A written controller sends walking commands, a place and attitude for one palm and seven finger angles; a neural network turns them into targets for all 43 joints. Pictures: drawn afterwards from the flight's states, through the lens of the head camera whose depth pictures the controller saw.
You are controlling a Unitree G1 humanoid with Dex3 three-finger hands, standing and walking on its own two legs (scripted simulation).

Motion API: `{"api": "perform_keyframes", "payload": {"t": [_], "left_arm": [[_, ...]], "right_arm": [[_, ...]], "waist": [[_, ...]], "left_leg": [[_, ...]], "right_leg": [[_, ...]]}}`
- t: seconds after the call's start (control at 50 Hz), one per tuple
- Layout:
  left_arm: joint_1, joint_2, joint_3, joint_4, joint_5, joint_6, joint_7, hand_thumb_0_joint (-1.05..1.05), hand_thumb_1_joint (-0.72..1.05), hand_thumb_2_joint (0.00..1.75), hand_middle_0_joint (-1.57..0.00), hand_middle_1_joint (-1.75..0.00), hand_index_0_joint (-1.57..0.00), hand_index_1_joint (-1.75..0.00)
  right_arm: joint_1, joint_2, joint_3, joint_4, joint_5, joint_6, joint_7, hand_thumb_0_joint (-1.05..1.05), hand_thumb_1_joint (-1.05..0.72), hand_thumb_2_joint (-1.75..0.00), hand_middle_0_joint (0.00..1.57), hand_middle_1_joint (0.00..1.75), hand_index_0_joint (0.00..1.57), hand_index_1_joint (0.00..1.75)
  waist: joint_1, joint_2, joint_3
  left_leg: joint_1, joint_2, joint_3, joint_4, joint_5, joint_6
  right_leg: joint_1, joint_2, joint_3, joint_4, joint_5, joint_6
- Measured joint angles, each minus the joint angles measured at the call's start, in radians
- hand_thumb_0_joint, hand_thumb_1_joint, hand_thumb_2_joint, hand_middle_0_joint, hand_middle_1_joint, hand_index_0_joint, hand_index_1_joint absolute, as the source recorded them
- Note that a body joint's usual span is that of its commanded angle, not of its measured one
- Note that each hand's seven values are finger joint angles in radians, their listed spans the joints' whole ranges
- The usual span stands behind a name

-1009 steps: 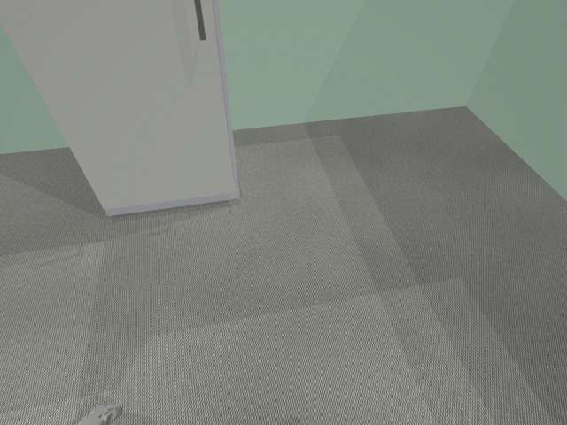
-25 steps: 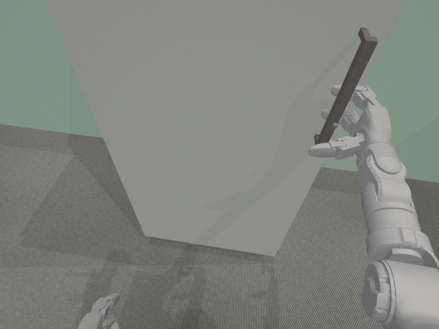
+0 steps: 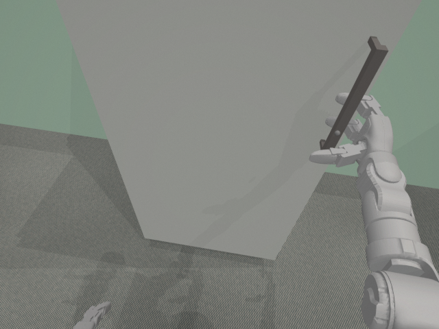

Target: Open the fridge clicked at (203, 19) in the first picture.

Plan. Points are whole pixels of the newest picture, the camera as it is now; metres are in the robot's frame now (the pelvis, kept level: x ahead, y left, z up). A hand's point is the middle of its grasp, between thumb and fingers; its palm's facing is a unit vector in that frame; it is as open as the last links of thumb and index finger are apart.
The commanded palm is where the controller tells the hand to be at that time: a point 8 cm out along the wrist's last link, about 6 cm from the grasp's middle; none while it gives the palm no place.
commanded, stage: slide the fingers in behind the handle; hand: right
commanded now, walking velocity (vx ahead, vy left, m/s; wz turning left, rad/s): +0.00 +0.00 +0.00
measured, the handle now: (345, 107) +0.50 -0.19 +0.17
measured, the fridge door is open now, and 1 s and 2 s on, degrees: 0 0 0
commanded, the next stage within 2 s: grip the handle and tug to test in 0.62 s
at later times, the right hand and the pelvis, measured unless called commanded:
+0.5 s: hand (333, 132) +0.44 -0.16 +0.15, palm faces +0.06 +1.00 +0.01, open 14.1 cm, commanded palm +0.41 -0.21 +0.16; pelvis +0.00 +0.00 +0.00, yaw +0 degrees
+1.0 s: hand (329, 128) +0.45 -0.16 +0.15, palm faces +0.07 +1.00 +0.00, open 12.1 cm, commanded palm +0.42 -0.20 +0.16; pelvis +0.00 -0.01 +0.00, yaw +0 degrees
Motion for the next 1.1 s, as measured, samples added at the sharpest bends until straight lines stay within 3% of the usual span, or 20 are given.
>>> {"api": "perform_keyframes", "payload": {"t": [0.26,0.8,0.92,1.1], "left_arm": [[-0.025,-0.015,-0.013,0.004,0.007,-0.012,-0.005,0.01,0.91,0.89,-0.20,-0.30,-0.20,-0.30],[0.011,-0.014,-0.010,0.011,0.009,-0.009,-0.006,0.01,0.91,0.89,-0.20,-0.30,-0.20,-0.30],[0.019,-0.017,-0.008,0.016,0.011,-0.010,-0.011,0.01,0.91,0.89,-0.20,-0.30,-0.20,-0.30],[0.016,-0.021,-0.007,0.014,0.012,-0.011,-0.018,0.01,0.91,0.89,-0.20,-0.30,-0.20,-0.30]], "right_arm": [[-0.057,0.021,0.021,0.066,-0.009,-0.030,-0.011,-0.01,0.50,-0.30,0.27,1.19,0.27,1.19],[-0.073,0.011,0.006,0.103,-0.020,-0.057,-0.006,-0.01,0.49,-0.30,0.30,1.20,0.30,1.21],[-0.080,0.019,0.019,0.104,-0.021,-0.056,-0.018,-0.01,0.36,-0.36,0.33,1.23,0.33,1.24],[-0.051,0.024,0.011,0.079,-0.017,-0.052,-0.027,-0.01,0.00,-0.51,0.33,1.27,0.33,1.28]], "waist": [[-0.008,0.008,0.000],[0.012,0.013,0.000],[0.007,0.010,-0.003],[0.005,0.007,-0.010]], "left_leg": [[-0.016,0.007,0.005,0.009,-0.001,0.000],[-0.029,0.009,-0.013,0.007,0.003,-0.012],[-0.033,0.012,-0.010,0.008,0.002,-0.013],[-0.022,0.006,-0.013,0.006,-0.004,-0.011]], "right_leg": [[-0.017,0.006,0.006,0.005,0.004,-0.001],[-0.027,0.010,-0.011,0.010,-0.003,-0.012],[-0.032,0.013,-0.007,0.009,-0.002,-0.012],[-0.017,0.008,-0.011,0.004,-0.007,-0.010]]}}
